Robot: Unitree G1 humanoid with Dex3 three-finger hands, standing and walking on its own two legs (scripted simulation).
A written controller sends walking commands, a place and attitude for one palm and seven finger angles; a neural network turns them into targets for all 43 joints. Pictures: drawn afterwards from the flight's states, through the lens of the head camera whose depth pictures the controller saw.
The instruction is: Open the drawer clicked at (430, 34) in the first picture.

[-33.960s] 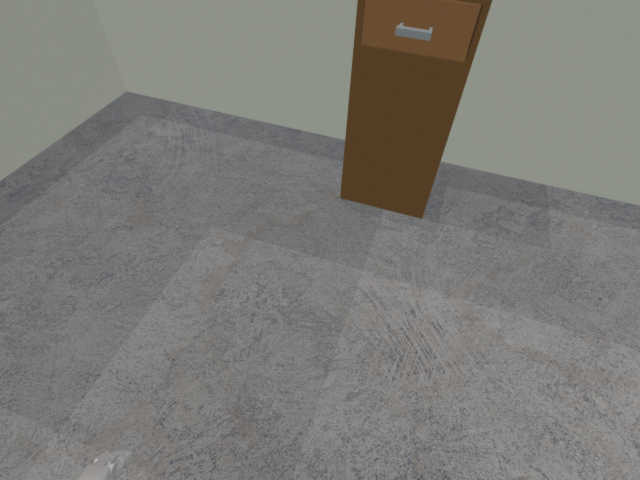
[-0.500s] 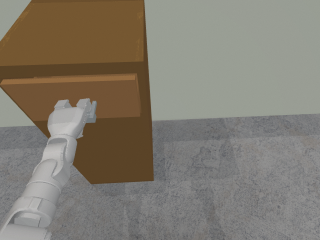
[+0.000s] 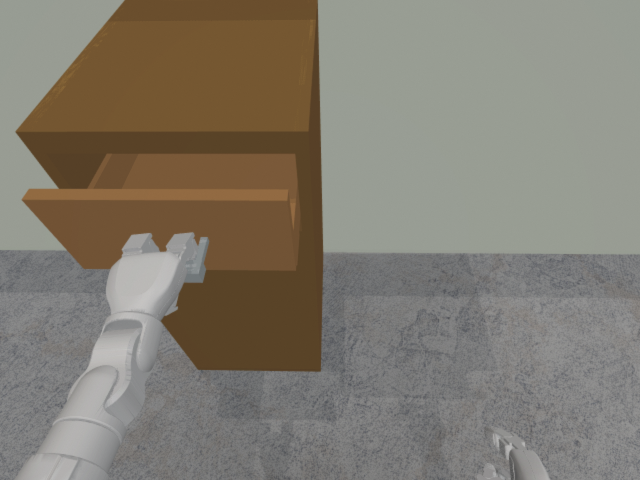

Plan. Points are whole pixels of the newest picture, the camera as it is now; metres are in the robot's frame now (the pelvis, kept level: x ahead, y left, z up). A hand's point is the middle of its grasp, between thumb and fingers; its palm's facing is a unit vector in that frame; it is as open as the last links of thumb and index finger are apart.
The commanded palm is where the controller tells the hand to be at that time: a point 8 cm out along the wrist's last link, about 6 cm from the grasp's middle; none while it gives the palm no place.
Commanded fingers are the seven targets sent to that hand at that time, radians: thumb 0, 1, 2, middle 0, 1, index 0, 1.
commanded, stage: pull the drawer open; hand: left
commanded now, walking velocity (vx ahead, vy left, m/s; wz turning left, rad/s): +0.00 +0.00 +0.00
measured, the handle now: (167, 257) +0.39 +0.24 +0.04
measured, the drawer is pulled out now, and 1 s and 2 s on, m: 0.08 0.19 0.30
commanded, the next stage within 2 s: none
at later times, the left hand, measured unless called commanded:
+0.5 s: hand (154, 344) +0.27 +0.23 +0.02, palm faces +0.00 -0.10 -0.99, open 5.6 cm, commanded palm +0.23 +0.23 +0.07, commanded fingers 0.00 0.90 0.90 -0.40 -1.35 -0.40 -1.35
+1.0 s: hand (144, 379) +0.23 +0.23 +0.02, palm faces -0.01 -0.11 -0.99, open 5.6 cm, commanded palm +0.18 +0.23 +0.07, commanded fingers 0.00 0.90 0.90 -0.40 -1.35 -0.40 -1.35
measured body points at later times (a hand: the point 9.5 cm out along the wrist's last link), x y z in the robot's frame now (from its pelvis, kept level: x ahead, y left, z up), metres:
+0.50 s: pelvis +0.00 -0.01 +0.00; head +0.03 -0.03 +0.45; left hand +0.27 +0.23 +0.07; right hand +0.17 -0.25 -0.11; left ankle -0.02 +0.06 -0.72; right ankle -0.04 -0.10 -0.72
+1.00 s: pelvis +0.00 -0.01 +0.00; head +0.02 -0.03 +0.45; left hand +0.22 +0.23 +0.07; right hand +0.20 -0.24 -0.10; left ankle -0.02 +0.06 -0.72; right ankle -0.04 -0.10 -0.72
